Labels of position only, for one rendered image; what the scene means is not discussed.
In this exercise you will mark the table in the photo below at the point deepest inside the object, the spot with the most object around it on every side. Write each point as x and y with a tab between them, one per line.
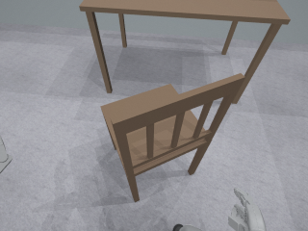
255	11

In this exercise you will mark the left robot hand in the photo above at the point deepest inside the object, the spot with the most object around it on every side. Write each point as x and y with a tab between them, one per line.
5	158

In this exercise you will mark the right robot hand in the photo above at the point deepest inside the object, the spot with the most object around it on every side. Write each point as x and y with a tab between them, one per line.
248	218

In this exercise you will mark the chair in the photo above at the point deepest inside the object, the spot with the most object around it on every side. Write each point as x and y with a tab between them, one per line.
156	126

